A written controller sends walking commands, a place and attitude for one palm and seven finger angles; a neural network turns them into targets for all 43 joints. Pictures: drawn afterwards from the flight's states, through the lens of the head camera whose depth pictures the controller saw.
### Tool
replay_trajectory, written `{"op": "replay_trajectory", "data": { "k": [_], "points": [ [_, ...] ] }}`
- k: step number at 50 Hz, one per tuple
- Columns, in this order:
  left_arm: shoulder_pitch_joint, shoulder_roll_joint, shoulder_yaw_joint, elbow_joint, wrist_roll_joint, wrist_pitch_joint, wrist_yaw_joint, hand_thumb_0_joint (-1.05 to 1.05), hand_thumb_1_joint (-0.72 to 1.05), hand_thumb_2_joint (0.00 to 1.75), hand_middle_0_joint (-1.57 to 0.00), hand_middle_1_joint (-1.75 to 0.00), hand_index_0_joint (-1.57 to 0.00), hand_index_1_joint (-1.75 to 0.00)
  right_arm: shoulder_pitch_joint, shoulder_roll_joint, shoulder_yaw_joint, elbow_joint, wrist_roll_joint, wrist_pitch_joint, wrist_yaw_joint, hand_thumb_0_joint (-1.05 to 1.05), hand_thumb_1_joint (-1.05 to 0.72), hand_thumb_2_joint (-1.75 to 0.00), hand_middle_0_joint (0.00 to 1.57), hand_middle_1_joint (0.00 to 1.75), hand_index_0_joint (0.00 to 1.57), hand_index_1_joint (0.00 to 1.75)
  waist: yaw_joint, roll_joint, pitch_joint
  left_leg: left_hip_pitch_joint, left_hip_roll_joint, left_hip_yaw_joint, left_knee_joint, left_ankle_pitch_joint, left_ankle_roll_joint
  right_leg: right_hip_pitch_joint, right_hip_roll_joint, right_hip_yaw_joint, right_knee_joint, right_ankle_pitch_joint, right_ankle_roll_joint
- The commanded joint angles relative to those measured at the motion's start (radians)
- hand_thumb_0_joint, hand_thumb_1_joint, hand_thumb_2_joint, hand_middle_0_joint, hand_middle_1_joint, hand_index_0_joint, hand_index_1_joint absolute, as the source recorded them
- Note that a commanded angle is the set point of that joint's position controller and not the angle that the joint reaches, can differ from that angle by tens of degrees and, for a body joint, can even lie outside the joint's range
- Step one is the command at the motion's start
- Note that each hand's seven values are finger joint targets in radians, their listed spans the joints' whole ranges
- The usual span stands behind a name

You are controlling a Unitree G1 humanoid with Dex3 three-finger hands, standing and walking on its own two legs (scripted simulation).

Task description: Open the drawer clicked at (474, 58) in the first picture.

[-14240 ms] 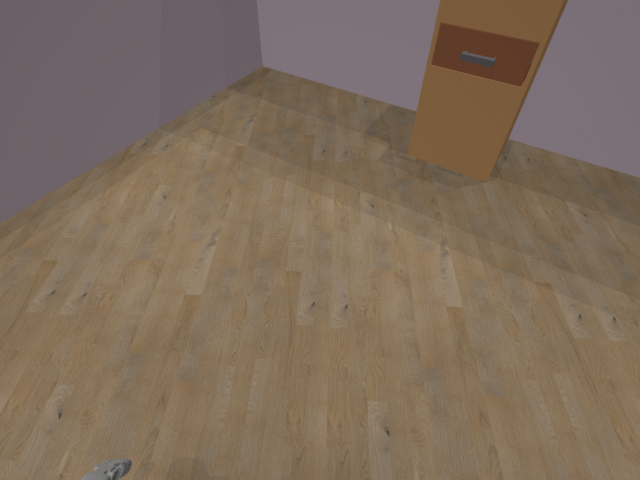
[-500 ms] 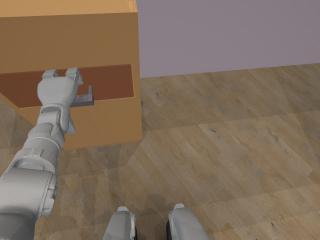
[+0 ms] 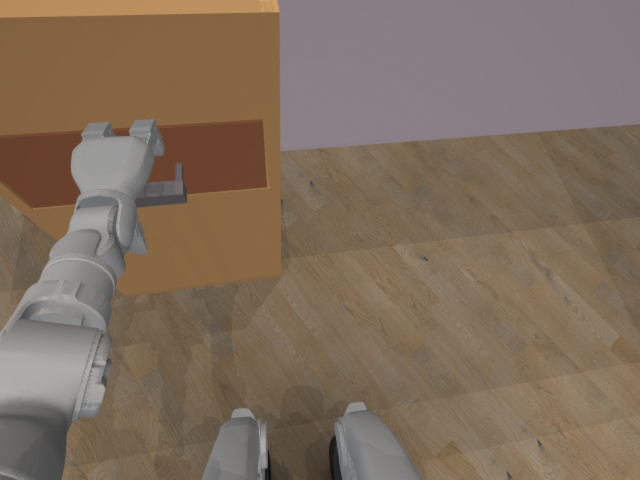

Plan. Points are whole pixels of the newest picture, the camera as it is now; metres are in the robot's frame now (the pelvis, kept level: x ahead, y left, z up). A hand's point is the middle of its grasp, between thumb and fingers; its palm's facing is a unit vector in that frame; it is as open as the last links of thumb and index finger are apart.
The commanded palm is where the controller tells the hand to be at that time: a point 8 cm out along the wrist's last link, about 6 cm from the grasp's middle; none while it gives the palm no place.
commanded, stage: move the hooked fingers above the handle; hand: left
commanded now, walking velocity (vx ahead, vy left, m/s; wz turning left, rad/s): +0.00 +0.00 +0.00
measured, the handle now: (138, 183) +0.55 +0.24 -0.08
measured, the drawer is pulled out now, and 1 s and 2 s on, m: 0.00 0.00 0.00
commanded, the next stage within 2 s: lower the fingers behind the handle in 0.42 s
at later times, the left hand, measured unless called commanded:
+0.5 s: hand (131, 188) +0.50 +0.22 -0.02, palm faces -0.09 -0.02 -1.00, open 13.6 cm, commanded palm +0.49 +0.23 +0.03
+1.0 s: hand (126, 203) +0.50 +0.24 -0.06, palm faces -0.03 -0.04 -1.00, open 13.7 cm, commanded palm +0.49 +0.22 -0.01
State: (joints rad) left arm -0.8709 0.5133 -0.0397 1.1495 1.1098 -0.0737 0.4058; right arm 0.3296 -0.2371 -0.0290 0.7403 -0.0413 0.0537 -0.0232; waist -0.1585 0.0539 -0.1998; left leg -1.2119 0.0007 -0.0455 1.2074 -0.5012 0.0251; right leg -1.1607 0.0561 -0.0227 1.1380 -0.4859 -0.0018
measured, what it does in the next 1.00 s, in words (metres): stands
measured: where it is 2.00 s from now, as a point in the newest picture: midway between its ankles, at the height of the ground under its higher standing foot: outside the picture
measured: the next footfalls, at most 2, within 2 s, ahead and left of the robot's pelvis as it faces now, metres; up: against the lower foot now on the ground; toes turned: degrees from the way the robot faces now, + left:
none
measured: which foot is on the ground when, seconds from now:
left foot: down 0.00-1.00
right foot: down 0.00-1.00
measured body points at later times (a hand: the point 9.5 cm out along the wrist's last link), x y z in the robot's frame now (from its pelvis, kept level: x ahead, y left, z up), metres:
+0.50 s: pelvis -0.01 -0.01 +0.00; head +0.14 +0.00 +0.42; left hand +0.50 +0.22 +0.03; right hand +0.00 -0.28 -0.12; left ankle +0.02 +0.10 -0.63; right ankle +0.02 -0.12 -0.63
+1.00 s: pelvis +0.00 +0.00 -0.02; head +0.17 +0.02 +0.39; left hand +0.49 +0.24 -0.01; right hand +0.02 -0.27 -0.15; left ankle +0.02 +0.10 -0.63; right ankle +0.02 -0.12 -0.63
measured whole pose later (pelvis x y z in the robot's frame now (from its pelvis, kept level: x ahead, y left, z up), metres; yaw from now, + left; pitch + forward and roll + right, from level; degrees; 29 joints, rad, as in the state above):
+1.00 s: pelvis +0.00 +0.00 -0.02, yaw -1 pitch +32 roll -5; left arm -0.82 0.54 0.06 1.12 1.16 -0.10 0.51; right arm 0.28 -0.24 -0.03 0.73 -0.06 0.06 0.00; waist -0.15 0.06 -0.21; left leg -1.33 0.01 -0.05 1.32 -0.55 0.02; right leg -1.28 0.07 -0.03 1.25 -0.53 0.00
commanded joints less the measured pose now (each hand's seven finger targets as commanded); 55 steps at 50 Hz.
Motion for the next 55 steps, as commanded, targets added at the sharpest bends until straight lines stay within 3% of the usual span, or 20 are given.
{"op": "replay_trajectory", "data": {
  "k": [1,3,5,6,9,12,13,16,17,22,24,26,29,30,33,39,44,47,52,55],
  "points": [
    [-0.418,0.238,0.103,-0.179,0.031,-0.012,0.093,0.0,-0.5,0.3,-0.3,-1.2,-0.3,-1.2,0.162,-0.19,-0.059,-0.04,-0.013,-0.002,-0.003,0.0,-0.9,-0.9,0.2,0.3,0.2,0.3,-0.007,0.169,-0.455,0.465,0.009,-0.022,-0.111,0.367,0.003,0.063,0.013,-0.034,-0.099,0.212,-0.05],
    [-0.39,0.278,0.146,-0.152,0.039,0.022,0.131,0.0,-0.5,0.3,-0.3,-1.2,-0.3,-1.2,0.154,-0.195,-0.054,-0.042,-0.02,0.009,0.009,0.0,-0.9,-0.9,0.2,0.3,0.2,0.3,0.007,0.144,-0.466,0.44,0.008,-0.012,-0.098,0.402,0.004,0.098,0.015,-0.032,-0.087,0.248,-0.049],
    [-0.41,0.246,0.113,-0.157,0.046,0.053,0.154,0.0,-0.5,0.3,-0.3,-1.2,-0.3,-1.2,0.152,-0.191,-0.056,-0.056,-0.016,0.013,0.013,0.0,-0.9,-0.9,0.2,0.3,0.2,0.3,-0.011,0.125,-0.46,0.425,0.005,-0.003,-0.103,0.38,0.009,0.123,0.016,-0.03,-0.104,0.252,-0.042],
    [-0.428,0.262,0.121,-0.157,0.048,0.064,0.163,0.0,-0.5,0.3,-0.3,-1.2,-0.3,-1.2,0.154,-0.194,-0.058,-0.055,-0.013,0.014,0.014,0.0,-0.9,-0.9,0.2,0.3,0.2,0.3,-0.015,0.105,-0.463,0.417,0.005,-0.002,-0.107,0.363,0.011,0.135,0.015,-0.029,-0.11,0.246,-0.039],
    [-0.447,0.32,0.145,-0.158,0.037,0.096,0.16,0.0,-0.5,0.3,-0.3,-1.2,-0.3,-1.2,0.153,-0.204,-0.054,-0.059,-0.008,0.017,0.014,0.0,-0.9,-0.9,0.2,0.3,0.2,0.3,-0.011,0.1,-0.524,0.419,0.0,0.004,-0.114,0.345,0.015,0.185,0.012,-0.021,-0.116,0.254,-0.033],
    [-0.449,0.354,0.154,-0.15,0.026,0.118,0.14,0.0,-0.5,0.3,-0.3,-1.2,-0.3,-1.2,0.156,-0.207,-0.047,-0.059,-0.003,0.019,0.008,0.0,-0.9,-0.9,0.2,0.3,0.2,0.3,-0.009,0.081,-0.538,0.405,-0.004,0.011,-0.126,0.326,0.022,0.233,0.009,-0.017,-0.127,0.263,-0.027],
    [-0.451,0.337,0.142,-0.14,0.021,0.123,0.131,0.0,-0.5,0.3,-0.3,-1.2,-0.3,-1.2,0.152,-0.207,-0.047,-0.058,-0.004,0.021,0.007,0.0,-0.9,-0.9,0.2,0.3,0.2,0.3,-0.015,0.089,-0.531,0.421,-0.003,0.007,-0.13,0.327,0.021,0.22,0.009,-0.017,-0.132,0.259,-0.028],
    [-0.41,0.357,0.15,-0.131,0.011,0.119,0.106,0.0,-0.5,0.3,-0.3,-1.2,-0.3,-1.2,0.146,-0.205,-0.038,-0.065,0.002,0.022,0.001,0.0,-0.9,-0.9,0.2,0.3,0.2,0.3,-0.004,0.062,-0.509,0.38,-0.008,0.022,-0.136,0.297,0.028,0.264,0.007,-0.007,-0.147,0.259,-0.023],
    [-0.403,0.354,0.145,-0.115,0.007,0.117,0.097,0.0,-0.5,0.3,-0.3,-1.2,-0.3,-1.2,0.142,-0.203,-0.038,-0.065,0.004,0.021,-0.003,0.0,-0.9,-0.9,0.2,0.3,0.2,0.3,-0.015,0.033,-0.483,0.359,-0.007,0.026,-0.136,0.276,0.032,0.268,0.007,-0.003,-0.155,0.251,-0.02],
    [-0.377,0.374,0.148,-0.111,0.001,0.062,0.061,0.0,-0.5,0.3,-0.3,-1.2,-0.3,-1.2,0.135,-0.2,-0.031,-0.074,0.007,0.012,-0.015,0.0,-0.9,-0.9,0.2,0.3,0.2,0.3,-0.009,0.029,-0.442,0.289,-0.011,0.037,-0.124,0.23,0.037,0.272,0.004,0.013,-0.153,0.232,-0.02],
    [-0.358,0.4,0.171,-0.125,0.008,0.033,0.061,0.0,-0.5,0.3,-0.3,-1.2,-0.3,-1.2,0.132,-0.2,-0.031,-0.079,0.006,0.009,-0.016,0.0,-0.9,-0.9,0.2,0.3,0.2,0.3,0.007,0.039,-0.447,0.278,-0.012,0.038,-0.117,0.238,0.035,0.272,0.003,0.015,-0.139,0.237,-0.022],
    [-0.335,0.386,0.174,-0.145,0.013,0.012,0.068,0.0,-0.5,0.3,-0.3,-1.2,-0.3,-1.2,0.134,-0.197,-0.036,-0.081,0.004,0.005,-0.015,0.0,-0.9,-0.9,0.2,0.3,0.2,0.3,0.016,0.05,-0.46,0.287,-0.011,0.038,-0.109,0.26,0.033,0.263,0.004,0.013,-0.127,0.255,-0.025],
    [-0.328,0.344,0.156,-0.124,0.02,0.0,0.088,0.0,-0.5,0.3,-0.3,-1.2,-0.3,-1.2,0.137,-0.198,-0.043,-0.072,0.002,0.001,-0.009,0.0,-0.9,-0.9,0.2,0.3,0.2,0.3,0.0,0.046,-0.445,0.282,-0.007,0.033,-0.088,0.273,0.03,0.208,0.004,0.005,-0.109,0.253,-0.025],
    [-0.313,0.342,0.159,-0.123,0.018,0.001,0.093,0.0,-0.5,0.3,-0.3,-1.2,-0.3,-1.2,0.138,-0.201,-0.044,-0.072,0.0,0.0,-0.006,0.0,-0.9,-0.9,0.2,0.3,0.2,0.3,0.008,0.055,-0.447,0.28,-0.007,0.033,-0.083,0.272,0.028,0.202,0.006,0.004,-0.103,0.248,-0.027],
    [-0.348,0.282,0.117,-0.138,0.023,-0.002,0.1,0.0,-0.5,0.3,-0.3,-1.2,-0.3,-1.2,0.146,-0.197,-0.056,-0.063,-0.004,-0.009,-0.002,0.0,-0.9,-0.9,0.2,0.3,0.2,0.3,-0.017,0.067,-0.482,0.312,-0.004,0.028,-0.06,0.295,0.027,0.167,0.009,0.002,-0.092,0.263,-0.028],
    [-0.421,0.288,0.115,-0.237,0.017,-0.039,0.084,0.0,-0.5,0.3,-0.3,-1.2,-0.3,-1.2,0.165,-0.199,-0.07,-0.037,-0.01,-0.016,-0.006,0.0,-0.9,-0.9,0.2,0.3,0.2,0.3,-0.031,0.118,-0.58,0.391,0.005,0.009,-0.022,0.368,0.023,0.125,0.012,-0.003,-0.06,0.302,-0.029],
    [-0.382,0.3,0.153,-0.265,0.032,-0.051,0.115,0.0,-0.5,0.3,-0.3,-1.2,-0.3,-1.2,0.158,-0.197,-0.07,-0.027,-0.021,-0.004,0.005,0.0,-0.9,-0.9,0.2,0.3,0.2,0.3,0.001,0.2,-0.606,0.467,0.013,-0.015,-0.005,0.476,0.005,0.06,0.016,-0.025,-0.019,0.317,-0.041],
    [-0.32,0.284,0.161,-0.201,0.04,-0.016,0.147,0.0,-0.5,0.3,-0.3,-1.2,-0.3,-1.2,0.149,-0.196,-0.064,-0.028,-0.026,0.009,0.017,0.0,-0.9,-0.9,0.2,0.3,0.2,0.3,0.009,0.154,-0.541,0.421,0.013,-0.012,-0.003,0.476,0.004,0.058,0.018,-0.034,-0.012,0.32,-0.041],
    [-0.355,0.232,0.116,-0.18,0.047,0.034,0.166,0.0,-0.5,0.3,-0.3,-1.2,-0.3,-1.2,0.143,-0.195,-0.065,-0.035,-0.025,0.013,0.027,0.0,-0.9,-0.9,0.2,0.3,0.2,0.3,-0.017,0.13,-0.521,0.411,0.017,-0.017,-0.007,0.448,0.004,0.046,0.017,-0.039,-0.015,0.307,-0.037],
    [-0.352,0.245,0.123,-0.17,0.039,0.047,0.152,0.0,-0.5,0.3,-0.3,-1.2,-0.3,-1.2,0.145,-0.197,-0.064,-0.035,-0.025,0.013,0.027,0.0,-0.9,-0.9,0.2,0.3,0.2,0.3,-0.013,0.114,-0.549,0.404,0.017,-0.016,-0.004,0.436,0.007,0.062,0.017,-0.037,-0.007,0.308,-0.036]
  ]
}}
